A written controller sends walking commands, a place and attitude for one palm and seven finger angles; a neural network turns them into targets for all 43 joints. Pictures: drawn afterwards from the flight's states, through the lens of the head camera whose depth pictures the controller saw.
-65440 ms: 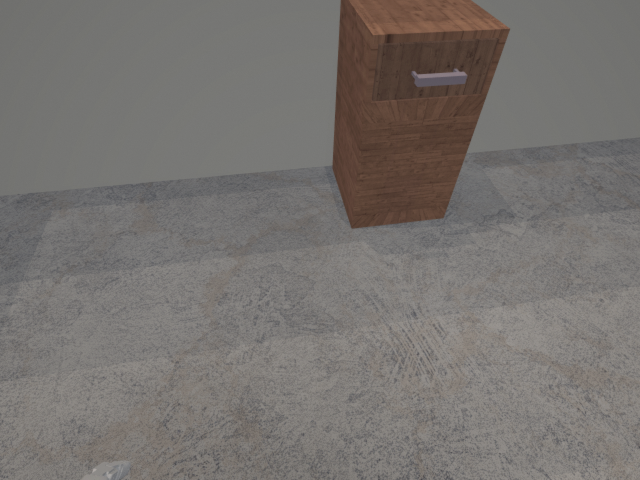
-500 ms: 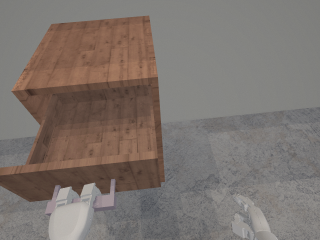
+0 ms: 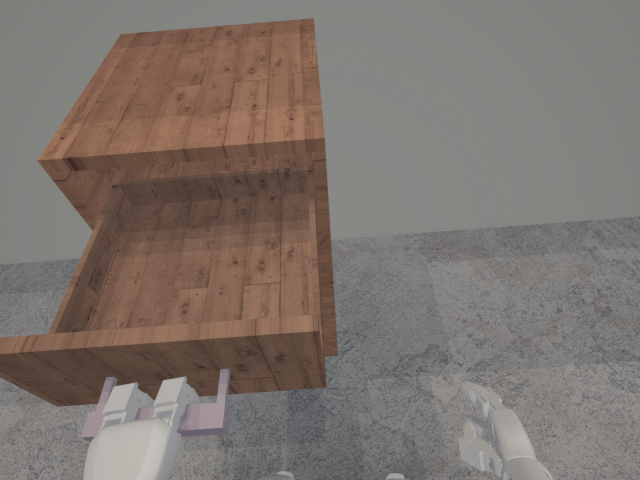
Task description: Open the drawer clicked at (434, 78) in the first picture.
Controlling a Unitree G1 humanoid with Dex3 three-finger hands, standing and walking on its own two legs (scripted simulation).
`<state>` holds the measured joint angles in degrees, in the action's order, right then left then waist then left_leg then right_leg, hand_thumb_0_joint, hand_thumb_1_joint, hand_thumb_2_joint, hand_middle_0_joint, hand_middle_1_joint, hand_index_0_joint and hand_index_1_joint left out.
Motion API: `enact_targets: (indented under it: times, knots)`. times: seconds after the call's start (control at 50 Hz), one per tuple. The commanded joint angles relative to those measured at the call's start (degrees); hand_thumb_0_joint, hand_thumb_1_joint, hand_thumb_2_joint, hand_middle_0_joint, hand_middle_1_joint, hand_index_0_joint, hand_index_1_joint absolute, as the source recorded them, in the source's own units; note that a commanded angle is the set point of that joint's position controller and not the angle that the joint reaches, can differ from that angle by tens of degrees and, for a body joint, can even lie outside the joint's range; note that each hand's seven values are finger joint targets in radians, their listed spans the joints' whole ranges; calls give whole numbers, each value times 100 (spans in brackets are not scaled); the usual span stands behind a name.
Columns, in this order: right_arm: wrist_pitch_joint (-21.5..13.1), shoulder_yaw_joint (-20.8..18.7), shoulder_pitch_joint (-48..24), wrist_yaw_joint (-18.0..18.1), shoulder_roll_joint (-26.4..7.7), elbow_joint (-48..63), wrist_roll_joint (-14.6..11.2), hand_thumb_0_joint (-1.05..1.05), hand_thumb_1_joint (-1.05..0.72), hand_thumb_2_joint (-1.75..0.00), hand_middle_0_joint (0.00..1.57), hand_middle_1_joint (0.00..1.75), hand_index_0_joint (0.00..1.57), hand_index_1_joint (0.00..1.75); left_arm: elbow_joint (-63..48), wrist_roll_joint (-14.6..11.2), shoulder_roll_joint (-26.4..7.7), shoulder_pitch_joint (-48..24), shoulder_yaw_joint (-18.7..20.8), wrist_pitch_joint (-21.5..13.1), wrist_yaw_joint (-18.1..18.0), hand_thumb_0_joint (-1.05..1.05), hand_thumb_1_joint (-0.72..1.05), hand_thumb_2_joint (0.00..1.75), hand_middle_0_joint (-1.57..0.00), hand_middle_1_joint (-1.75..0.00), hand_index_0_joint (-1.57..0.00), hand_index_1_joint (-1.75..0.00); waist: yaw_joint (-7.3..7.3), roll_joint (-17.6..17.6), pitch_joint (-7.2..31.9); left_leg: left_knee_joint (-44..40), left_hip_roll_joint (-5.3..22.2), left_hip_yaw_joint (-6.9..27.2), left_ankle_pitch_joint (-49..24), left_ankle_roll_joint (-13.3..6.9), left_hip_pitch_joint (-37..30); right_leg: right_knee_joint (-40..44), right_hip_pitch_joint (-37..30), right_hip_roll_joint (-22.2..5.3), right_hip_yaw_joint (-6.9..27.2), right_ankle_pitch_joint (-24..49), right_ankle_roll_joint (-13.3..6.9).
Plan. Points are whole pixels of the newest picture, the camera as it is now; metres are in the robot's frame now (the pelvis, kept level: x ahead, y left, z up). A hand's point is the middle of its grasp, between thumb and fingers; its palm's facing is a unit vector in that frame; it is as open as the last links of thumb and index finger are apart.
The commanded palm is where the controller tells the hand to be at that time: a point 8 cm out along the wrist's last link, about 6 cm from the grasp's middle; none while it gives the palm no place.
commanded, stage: open the thumb to release the handle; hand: left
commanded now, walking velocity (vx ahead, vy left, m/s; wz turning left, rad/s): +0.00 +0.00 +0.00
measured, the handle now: (163, 401) +0.21 +0.22 +0.00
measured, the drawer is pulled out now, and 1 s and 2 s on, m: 0.30 0.30 0.30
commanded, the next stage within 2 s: lift the hand off the handle in 0.50 s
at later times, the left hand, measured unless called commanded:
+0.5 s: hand (160, 460) +0.15 +0.21 -0.01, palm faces +0.00 -0.10 -0.99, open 12.1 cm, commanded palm +0.12 +0.20 +0.04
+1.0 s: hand (166, 445) +0.16 +0.20 -0.01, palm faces +0.02 -0.11 -0.99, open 13.8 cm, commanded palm +0.13 +0.20 +0.05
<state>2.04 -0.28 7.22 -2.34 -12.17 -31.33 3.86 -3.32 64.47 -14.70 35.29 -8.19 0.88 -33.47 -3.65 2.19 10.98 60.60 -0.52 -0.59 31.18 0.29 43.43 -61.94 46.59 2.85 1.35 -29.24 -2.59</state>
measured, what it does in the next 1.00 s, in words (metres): stands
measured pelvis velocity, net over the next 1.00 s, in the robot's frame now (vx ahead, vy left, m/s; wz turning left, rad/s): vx -0.01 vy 0.00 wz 0.02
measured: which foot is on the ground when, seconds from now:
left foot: down 0.00-1.00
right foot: down 0.00-1.00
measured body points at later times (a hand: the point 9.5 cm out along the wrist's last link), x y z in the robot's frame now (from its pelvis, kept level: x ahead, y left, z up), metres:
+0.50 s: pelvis -0.02 -0.01 +0.01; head +0.01 -0.04 +0.46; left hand +0.14 +0.21 +0.04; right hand +0.20 -0.23 -0.09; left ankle -0.01 +0.13 -0.66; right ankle +0.01 -0.09 -0.66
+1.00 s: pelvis -0.01 +0.00 +0.01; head +0.02 -0.03 +0.46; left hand +0.16 +0.21 +0.04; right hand +0.21 -0.21 -0.09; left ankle -0.01 +0.13 -0.66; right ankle +0.01 -0.09 -0.66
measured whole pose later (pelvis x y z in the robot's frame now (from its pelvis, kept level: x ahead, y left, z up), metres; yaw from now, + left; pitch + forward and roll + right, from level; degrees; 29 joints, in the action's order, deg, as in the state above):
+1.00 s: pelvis -0.01 +0.00 +0.01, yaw +1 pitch +12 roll +1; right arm 2.5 -0.6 6.4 0.4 -12.0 -33.6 2.6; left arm 2.9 63.6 -13.0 25.6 -11.2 6.4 -33.1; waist -3.9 2.8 9.8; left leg 57.4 -1.1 0.7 28.2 0.4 41.4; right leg -58.4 43.9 2.2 0.2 -26.7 -2.6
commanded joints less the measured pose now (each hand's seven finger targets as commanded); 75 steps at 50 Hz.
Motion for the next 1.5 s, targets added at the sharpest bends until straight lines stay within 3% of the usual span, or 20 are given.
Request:
enact_targets:
  times: [0.0, 0.02, 0.04, 0.1, 0.14, 0.22, 0.26, 0.38, 0.54, 0.62, 0.76, 0.86, 0.96, 1.04, 1.14, 1.26, 1.38, 1.44, 1.46, 1.48]
  knots:
    - [-321, -261, -718, 139, -526, 824, 0, 0, -90, -90, 20, 30, 20, 30, -804, 18, -739, -525, 623, 201, -397, 0, 83, 87, -40, -134, -40, -134, 61, -554, 757, -612, -220, 98, -1471, -162, -497, 1226, -745, -102, 360, 1896, -23]
    - [-353, -266, -694, 167, -523, 808, -29, 0, -90, -90, 20, 30, 20, 30, -607, 26, -660, -334, 571, 215, -408, 0, 76, 84, -39, -134, -39, -134, 59, -427, 609, -653, -216, 90, -1419, -164, -456, 1248, -782, -105, 254, 1837, -41]
    - [-356, -254, -732, 185, -547, 811, -36, 0, -90, -90, 20, 30, 20, 30, -574, -20, -758, -234, 685, 247, -426, 0, 69, 81, -38, -133, -38, -133, 1, -369, 712, -721, -203, 100, -1446, -162, -494, 1277, -867, -87, 258, 1844, -65]
    - [-364, -279, -738, 196, -539, 795, -57, 0, -90, -90, 20, 30, 20, 30, -632, -92, -582, -271, 429, 323, -396, 0, 48, 72, -37, -130, -37, -130, 4, -435, 934, -760, -225, 54, -1446, -173, -641, 1310, -925, -95, 240, 1750, -38]
    - [-355, -284, -743, 247, -557, 773, -107, 0, -90, -90, 20, 30, 20, 30, -533, -173, -689, -246, 537, 388, -369, 0, 34, 66, -36, -129, -36, -129, 6, -503, 833, -846, -221, 40, -1342, -180, -527, 1427, -1125, -119, 247, 1743, -28]
    - [-332, -253, -827, 282, -557, 722, -136, 0, -90, -90, 20, 30, 20, 30, -347, -127, -578, -464, 311, 447, -283, 0, 6, 54, -34, -126, -34, -126, 30, -588, 467, -946, -235, 10, -1007, -205, -435, 1644, -994, -157, 238, 1132, 5]
    - [-324, -222, -856, 307, -555, 725, -119, 0, -90, -90, 20, 30, 20, 30, -325, -103, -680, -614, 382, 452, -281, 0, -8, 48, -33, -124, -33, -124, -6, -586, 542, -953, -263, -14, -916, -207, -434, 1739, -1035, -185, 393, 897, 20]
    - [-319, -250, -848, 300, -558, 745, -153, 0, -90, -90, 20, 30, 20, 30, -293, -144, -545, -520, 250, 394, -211, 0, -50, 30, -30, -120, -30, -120, -15, -459, 431, -1064, -240, 9, -946, -198, -557, 1734, -994, -149, 268, 896, -16]
    - [-333, -262, -816, 266, -567, 763, -126, 0, -90, -90, 20, 30, 20, 30, -315, -23, -483, -769, 160, 355, -248, 0, -50, 30, -30, -120, -30, -120, 13, -284, 567, -1077, -204, 59, -1171, -182, -773, 1584, -845, -86, 124, 1091, -67]
    - [-344, -270, -808, 264, -554, 719, -113, 0, -90, -90, 20, 30, 20, 30, -158, 25, -398, -858, 79, 342, -249, 0, -50, 30, -30, -120, -30, -120, 46, -558, 559, -972, -205, 62, -1192, -190, -669, 1511, -791, -99, 120, 1262, -35]
    - [-343, -248, -802, 280, -554, 697, -104, 0, -90, -90, 20, 30, 20, 30, -243, 69, -406, -1204, 25, 420, -308, 0, -50, 30, -30, -120, -30, -120, 94, -434, 709, -940, -196, 65, -1286, -190, -770, 1452, -760, -106, 74, 1385, -28]
    - [-329, -248, -783, 303, -544, 698, -131, 0, -90, -90, 20, 30, 20, 30, -195, 18, -425, -1160, 58, 475, -280, 0, -50, 30, -30, -120, -30, -120, 46, -509, 827, -968, -194, 59, -1386, -186, -793, 1422, -906, -102, 28, 1561, -22]
    - [-264, -234, -798, 284, -532, 845, -145, 0, -90, -90, 20, 30, 20, 30, -907, -70, -627, -958, 156, 535, -266, 0, -50, 30, -30, -120, -30, -120, -39, -247, 1102, -1081, -221, 15, -1666, -197, -1112, 1525, -1269, -96, 98, 1864, -49]
    - [-220, -199, -853, 244, -526, 890, -200, 0, -90, -90, 20, 30, 20, 30, -1079, -205, -650, -666, 175, 603, -147, 0, -50, 30, -30, -120, -30, -120, -9, -332, 800, -1231, -203, 30, -1769, -194, -1185, 1699, -1460, -88, 119, 2088, -55]
    - [-169, -178, -909, 233, -539, 907, -251, 0, -90, -90, 20, 30, 20, 30, -1042, -256, -610, -776, 94, 740, 71, 0, -50, 30, -30, -120, -30, -120, 36, -489, 241, -1522, -174, 56, -1472, -205, -1281, 2054, -1471, -90, 165, 1570, -27]
    - [-222, -163, -868, 217, -528, 967, -243, 0, -90, -90, 20, 30, 20, 30, -1639, -343, -688, -851, -32, 614, 401, 0, -50, 30, -30, -120, -30, -120, -26, -284, 367, -1727, -173, 53, -1564, -252, -1763, 2267, -1682, -128, 164, 1409, -23]
    - [-225, -141, -934, 200, -479, 901, -251, 0, -90, -90, 20, 30, 20, 30, -1635, -268, -954, -879, 304, 498, 479, 0, -50, 30, -30, -120, -30, -120, -98, -316, -32, -1938, -152, 66, -1456, -204, -1868, 2520, -1735, -107, 232, 1144, -41]
    - [-234, -142, -975, 195, -472, 901, -269, 0, -90, -90, 20, 30, 20, 30, -1769, -309, -1086, -842, 530, 531, 495, 0, -50, 30, -30, -120, -30, -120, -164, -209, 100, -2037, -156, 57, -1677, -174, -2020, 2578, -2029, -93, 327, 1488, -65]
    - [-251, -129, -985, 158, -455, 929, -279, 0, -90, -90, 20, 30, 20, 30, -1812, -345, -950, -641, 398, 573, 533, 0, -50, 30, -30, -120, -30, -120, -219, -126, 173, -2069, -158, 43, -1751, -181, -2071, 2537, -2111, -102, 283, 1573, -56]
    - [-228, -144, -1011, 156, -453, 900, -310, 0, -90, -90, 20, 30, 20, 30, -1846, -414, -892, -723, 325, 609, 596, 0, -50, 30, -30, -120, -30, -120, -162, -239, 45, -2126, -139, 48, -1792, -184, -2074, 2570, -2153, -100, 237, 1666, -46]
